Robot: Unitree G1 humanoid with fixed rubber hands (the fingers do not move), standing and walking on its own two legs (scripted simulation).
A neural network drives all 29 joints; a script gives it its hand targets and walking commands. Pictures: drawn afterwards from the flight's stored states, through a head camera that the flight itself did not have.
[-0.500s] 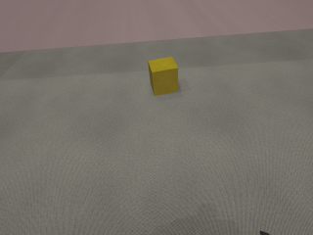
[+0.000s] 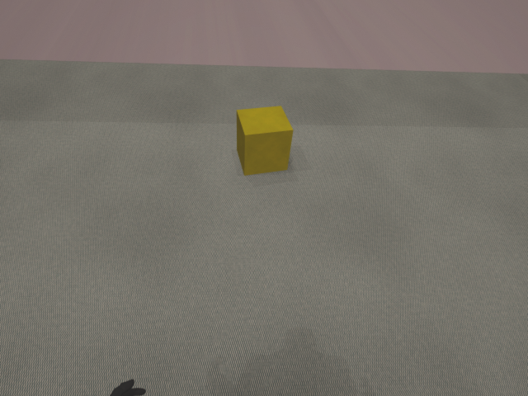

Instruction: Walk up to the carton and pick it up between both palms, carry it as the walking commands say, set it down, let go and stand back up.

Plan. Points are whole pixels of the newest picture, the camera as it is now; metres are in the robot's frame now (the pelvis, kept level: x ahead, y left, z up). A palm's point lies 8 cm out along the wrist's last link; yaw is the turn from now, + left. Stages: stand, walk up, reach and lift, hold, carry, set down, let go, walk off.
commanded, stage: walk up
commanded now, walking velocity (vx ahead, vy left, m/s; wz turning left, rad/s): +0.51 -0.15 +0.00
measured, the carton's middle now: (262, 140) +1.46 +0.05 -0.64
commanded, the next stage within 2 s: none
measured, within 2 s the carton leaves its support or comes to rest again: neither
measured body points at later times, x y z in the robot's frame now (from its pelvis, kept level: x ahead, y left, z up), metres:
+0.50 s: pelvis +0.21 -0.09 -0.01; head +0.21 -0.11 +0.44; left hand +0.26 +0.18 -0.12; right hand +0.32 -0.35 -0.14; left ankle +0.14 +0.06 -0.66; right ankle +0.22 -0.20 -0.74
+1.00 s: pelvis +0.43 -0.01 +0.00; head +0.46 +0.03 +0.45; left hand +0.55 +0.26 -0.13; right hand +0.48 -0.28 -0.10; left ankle +0.44 +0.08 -0.75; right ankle +0.38 -0.18 -0.65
